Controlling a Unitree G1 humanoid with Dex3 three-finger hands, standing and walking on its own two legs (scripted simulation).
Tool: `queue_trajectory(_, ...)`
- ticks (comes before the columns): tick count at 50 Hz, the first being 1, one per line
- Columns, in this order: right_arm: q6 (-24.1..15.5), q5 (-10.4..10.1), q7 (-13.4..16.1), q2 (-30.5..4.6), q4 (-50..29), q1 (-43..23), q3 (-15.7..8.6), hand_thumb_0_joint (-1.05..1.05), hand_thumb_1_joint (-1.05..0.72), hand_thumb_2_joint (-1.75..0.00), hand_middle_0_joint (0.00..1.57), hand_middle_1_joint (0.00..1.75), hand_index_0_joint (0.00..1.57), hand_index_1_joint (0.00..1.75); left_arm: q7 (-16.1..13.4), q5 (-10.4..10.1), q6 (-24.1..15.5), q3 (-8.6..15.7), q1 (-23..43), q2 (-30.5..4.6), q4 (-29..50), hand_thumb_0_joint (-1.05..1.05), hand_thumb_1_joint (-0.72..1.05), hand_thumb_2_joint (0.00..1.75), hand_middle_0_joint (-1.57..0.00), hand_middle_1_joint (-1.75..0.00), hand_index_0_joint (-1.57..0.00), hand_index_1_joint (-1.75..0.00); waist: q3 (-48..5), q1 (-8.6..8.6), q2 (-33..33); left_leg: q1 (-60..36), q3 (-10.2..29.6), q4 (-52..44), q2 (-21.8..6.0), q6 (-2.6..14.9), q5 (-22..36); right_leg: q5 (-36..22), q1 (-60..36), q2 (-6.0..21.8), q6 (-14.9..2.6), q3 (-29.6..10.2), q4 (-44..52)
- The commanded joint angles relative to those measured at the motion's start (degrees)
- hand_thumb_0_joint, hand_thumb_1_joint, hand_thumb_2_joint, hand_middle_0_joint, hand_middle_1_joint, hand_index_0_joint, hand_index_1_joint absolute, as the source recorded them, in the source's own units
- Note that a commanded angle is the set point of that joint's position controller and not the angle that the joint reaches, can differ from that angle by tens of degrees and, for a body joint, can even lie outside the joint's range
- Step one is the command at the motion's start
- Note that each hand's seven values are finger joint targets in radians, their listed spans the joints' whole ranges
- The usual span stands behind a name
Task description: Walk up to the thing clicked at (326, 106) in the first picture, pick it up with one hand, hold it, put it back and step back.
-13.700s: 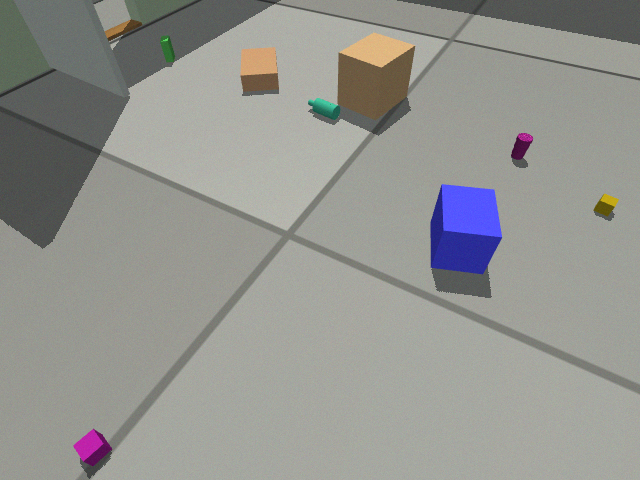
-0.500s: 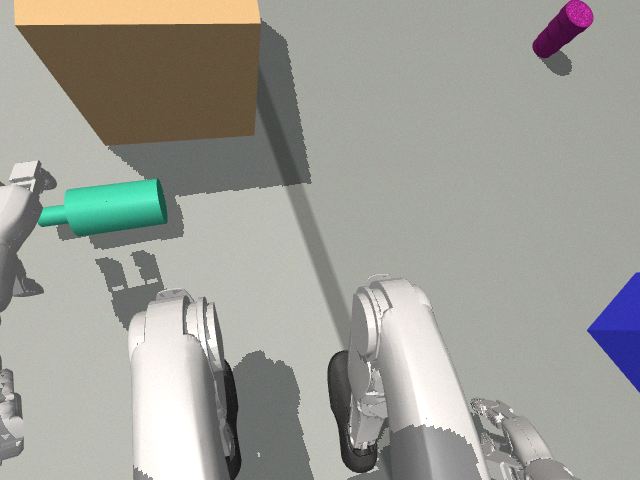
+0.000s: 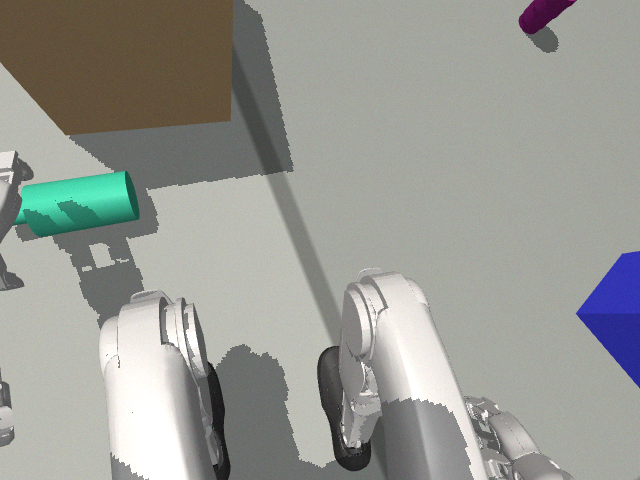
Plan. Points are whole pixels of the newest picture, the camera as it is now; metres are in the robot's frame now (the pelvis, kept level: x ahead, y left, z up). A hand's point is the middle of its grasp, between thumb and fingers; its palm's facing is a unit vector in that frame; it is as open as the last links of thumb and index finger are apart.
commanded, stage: rise first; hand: left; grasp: from above
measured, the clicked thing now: (66, 206) +0.47 +0.34 -0.30
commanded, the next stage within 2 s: approach in 1.98 s
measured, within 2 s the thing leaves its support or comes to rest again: neither
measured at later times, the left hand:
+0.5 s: hand (11, 231) +0.40 +0.36 -0.18, palm faces -0.45 -0.11 -0.89, open 14.1 cm
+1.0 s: hand (13, 214) +0.42 +0.36 -0.19, palm faces -0.44 -0.10 -0.89, open 14.1 cm
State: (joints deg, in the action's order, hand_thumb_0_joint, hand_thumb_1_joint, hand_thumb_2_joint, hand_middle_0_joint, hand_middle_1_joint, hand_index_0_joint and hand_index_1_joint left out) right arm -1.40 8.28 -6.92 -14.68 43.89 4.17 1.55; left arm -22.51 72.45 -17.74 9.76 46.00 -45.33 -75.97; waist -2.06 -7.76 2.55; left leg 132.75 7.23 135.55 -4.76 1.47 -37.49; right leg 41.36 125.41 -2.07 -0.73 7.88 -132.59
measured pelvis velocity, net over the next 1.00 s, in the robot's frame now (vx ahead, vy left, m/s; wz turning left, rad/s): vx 0.00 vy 0.00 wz -0.03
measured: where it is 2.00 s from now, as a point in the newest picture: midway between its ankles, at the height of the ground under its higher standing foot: (279, 436)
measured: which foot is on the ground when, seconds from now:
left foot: down 0.00-1.00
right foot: down 0.00-1.00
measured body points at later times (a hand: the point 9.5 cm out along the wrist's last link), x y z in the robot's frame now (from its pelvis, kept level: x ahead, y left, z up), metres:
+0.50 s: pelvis +0.00 +0.00 -0.01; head +0.24 +0.08 +0.36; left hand +0.42 +0.36 -0.13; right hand +0.10 -0.27 -0.12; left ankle +0.08 +0.13 -0.31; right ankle +0.09 -0.11 -0.31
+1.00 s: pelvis +0.00 +0.00 -0.01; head +0.24 +0.09 +0.35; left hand +0.44 +0.36 -0.13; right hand +0.08 -0.27 -0.12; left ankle +0.08 +0.13 -0.31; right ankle +0.09 -0.11 -0.31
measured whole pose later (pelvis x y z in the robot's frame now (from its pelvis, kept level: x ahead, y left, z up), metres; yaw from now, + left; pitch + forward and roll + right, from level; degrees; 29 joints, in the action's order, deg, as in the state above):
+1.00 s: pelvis +0.00 +0.00 -0.01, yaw -1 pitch +32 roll -9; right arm -2.3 8.9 -7.6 -15.1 43.2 5.5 5.3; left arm -21.7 72.1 -16.2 9.5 51.2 -49.1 -80.9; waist -0.4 -10.9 2.8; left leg 134.8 8.9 138.8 -4.5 1.4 -37.6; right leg 41.1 126.7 -2.4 -0.6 9.2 -134.8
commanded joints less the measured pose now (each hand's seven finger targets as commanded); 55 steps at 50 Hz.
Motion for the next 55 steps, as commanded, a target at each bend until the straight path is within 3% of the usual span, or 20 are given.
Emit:
queue_trajectory(1, -0.59, 0.36, 0.83, -13.56, -0.9, 10.74, -4.23, 0.0, -0.9, -0.9, 0.2, 0.3, 0.2, 0.3, -2.36, -1.96, 0.28, 3.62, 14.36, -18.25, 7.59, 0.0, -0.53, 0.97, -0.06, -1.06, -0.08, -1.03, -40.1, 0.59, -15.1, -31.69, -3.22, -11.43, 2.11, 0.56, 9.82, -14.01, -16.06, -2.24, -0.95, 0.81, 14.75)
queue_trajectory(4, -0.7, 0.38, 0.79, -13.47, -0.87, 10.55, -4.02, 0.0, -0.9, -0.9, 0.2, 0.3, 0.2, 0.3, -2.2, -2.14, 0.65, 3.78, 13.17, -18.0, 6.8, 0.0, -0.54, 0.99, -0.06, -1.05, -0.07, -1.03, -38.84, 1.35, -15.86, -32.47, -2.95, -11.79, 2.02, 0.44, 8.96, -12.81, -14.51, -2.19, -1.28, 0.9, 14.43)
queue_trajectory(8, -0.61, 0.45, 0.75, -13.77, -0.92, 10.46, -3.96, 0.0, -0.9, -0.9, 0.2, 0.3, 0.2, 0.3, -1.99, -1.93, 0.57, 3.73, 14.44, -18.34, 8.0, 0.0, -0.54, 0.99, -0.06, -1.05, -0.07, -1.03, -39.14, 0.84, -17.26, -32.5, -2.45, -11.82, 1.91, 0.19, 8.0, -12.21, -13.67, -2.16, -1.39, 1.37, 13.63)
queue_trajectory(14, -0.58, 0.34, 0.36, -13.92, -0.64, 11.24, -3.61, 0.0, -0.9, -0.9, 0.2, 0.3, 0.2, 0.3, -1.47, -2.29, 0.72, 2.78, 12.99, -17.43, 6.37, 0.0, -0.54, 0.99, -0.06, -1.05, -0.07, -1.04, -39.04, 0.12, -15.59, -33.24, -2.36, -10.33, 1.76, 0.5, 12.14, -15.93, -14.77, -2.51, -1.12, 1.43, 13.3)
queue_trajectory(18, -0.54, 0.69, 0.33, -13.91, -0.87, 11.0, -3.08, 0.0, -0.9, -0.9, 0.2, 0.3, 0.2, 0.3, -1.72, -2.32, 0.17, 3.05, 13.42, -17.92, 5.57, 0.0, -0.54, 0.98, -0.06, -1.05, -0.08, -1.03, -38.0, 0.3, -15.76, -31.07, -2.78, -10.05, 1.9, 0.54, 10.11, -14.35, -15.13, -2.56, -1.07, 1.36, 13.71)
queue_trajectory(21, -0.57, 0.81, 0.35, -14.26, -0.66, 11.05, -2.77, 0.0, -0.9, -0.9, 0.2, 0.3, 0.2, 0.3, -2.01, -1.83, -0.1, 2.81, 14.46, -17.94, 4.82, 0.0, -0.55, 1.0, -0.07, -1.03, -0.07, -1.03, -37.71, -0.7, -15.18, -30.13, -2.61, -9.48, 1.95, 0.58, 9.8, -14.34, -15.15, -2.74, -0.99, 1.5, 13.43)
queue_trajectory(23, -0.66, 0.88, 0.32, -14.47, -0.7, 11.04, -2.75, 0.0, -0.9, -0.9, 0.2, 0.3, 0.2, 0.3, -2.5, -1.81, -0.27, 3.43, 15.39, -18.95, 5.51, 0.0, -0.54, 0.98, -0.06, -1.04, -0.07, -1.02, -38.17, -0.44, -16.04, -30.0, -2.5, -9.61, 1.98, 0.44, 9.07, -13.57, -14.68, -2.58, -1.08, 1.69, 12.97)
queue_trajectory(24, -0.74, 0.87, 0.35, -14.25, -0.75, 10.65, -2.69, 0.0, -0.9, -0.9, 0.2, 0.3, 0.2, 0.3, -2.55, -1.68, -0.1, 2.98, 14.76, -18.49, 4.65, 0.0, -0.61, 1.06, -0.09, -1.0, -0.05, -1.04, -37.56, -0.26, -16.13, -30.57, -2.47, -9.59, 1.92, 0.4, 9.04, -13.26, -14.0, -2.63, -1.16, 1.66, 13.05)
queue_trajectory(25, -0.83, 0.98, 0.35, -14.39, -0.68, 10.85, -2.62, 0.0, -0.9, -0.9, 0.2, 0.3, 0.2, 0.3, -2.74, -1.55, -0.25, 2.96, 16.54, -18.76, 5.75, 0.0, -0.56, 1.02, -0.07, -1.03, -0.06, -1.04, -37.61, -0.95, -17.37, -30.52, -2.32, -9.93, 1.95, 0.26, 8.3, -12.78, -13.61, -2.61, -1.29, 1.88, 12.77)
queue_trajectory(31, -1.07, 0.78, 0.51, -14.69, -0.81, 10.58, -2.61, 0.0, -0.9, -0.9, 0.2, 0.3, 0.2, 0.3, -3.35, -0.49, 0.59, 2.5, 18.74, -18.94, 5.26, 0.0, -0.56, 1.02, -0.07, -1.03, -0.06, -1.04, -37.52, -1.25, -20.54, -32.51, -1.35, -11.22, 1.8, -0.3, 6.8, -11.61, -10.64, -2.27, -1.52, 2.5, 11.5)
queue_trajectory(35, -1.23, 0.84, 0.41, -14.56, -0.71, 11.1, -1.85, 0.0, -0.91, -0.9, 0.2, 0.3, 0.2, 0.3, -2.9, -0.53, 1.42, 1.05, 18.34, -18.13, 3.2, 0.0, -0.56, 1.02, -0.08, -1.04, -0.07, -1.05, -36.87, -1.96, -19.28, -31.12, -1.82, -10.32, 2.02, -0.02, 8.23, -13.17, -11.56, -2.44, -1.39, 2.29, 11.95)
queue_trajectory(47, -1.18, 0.91, 0.19, -15.06, -1.32, 11.81, -0.91, 0.0, -0.91, -0.9, 0.2, 0.3, 0.2, 0.3, -1.16, -1.44, 1.82, 2.77, 19.04, -21.62, 2.49, 0.0, -0.56, 1.02, -0.08, -1.05, -0.07, -1.05, -37.89, -2.02, -18.46, -30.4, -1.94, -9.05, 2.01, 0.3, 9.75, -14.47, -14.4, -2.51, -1.0, 2.31, 11.81)
queue_trajectory(50, -1.15, 0.76, 0.19, -15.23, -1.52, 11.74, -0.66, 0.0, -0.91, -0.9, 0.2, 0.3, 0.2, 0.3, -0.63, -1.12, 1.6, 1.27, 19.01, -20.56, 0.8, 0.0, -0.57, 1.03, -0.08, -1.04, -0.07, -1.05, -35.02, -3.18, -17.66, -29.36, -1.37, -9.29, 1.89, 0.28, 7.59, -12.79, -12.25, -2.65, -1.16, 2.63, 11.86)
queue_trajectory(53, -1.17, 0.93, 0.17, -15.5, -1.72, 12.11, -0.31, 0.0, -0.9, -0.9, 0.2, 0.3, 0.2, 0.3, -0.76, -1.1, 1.27, 2.87, 19.52, -22.81, 2.38, 0.0, -0.57, 1.02, -0.08, -1.03, -0.07, -1.04, -36.04, -2.39, -18.87, -30.29, -1.64, -9.16, 1.99, 0.21, 8.95, -13.74, -13.42, -2.5, -1.1, 2.58, 11.69)
queue_trajectory(55, -1.13, 0.94, 0.07, -15.33, -1.6, 11.99, -0.2, 0.0, -0.91, -0.9, 0.2, 0.3, 0.2, 0.3, -0.46, -1.13, 0.84, 1.71, 19.27, -21.53, 1.11, 0.0, -0.57, 1.03, -0.08, -1.04, -0.07, -1.05, -35.52, -3.09, -18.35, -29.12, -1.55, -9.14, 2.0, 0.26, 7.84, -13.09, -13.21, -2.68, -1.13, 2.78, 11.86)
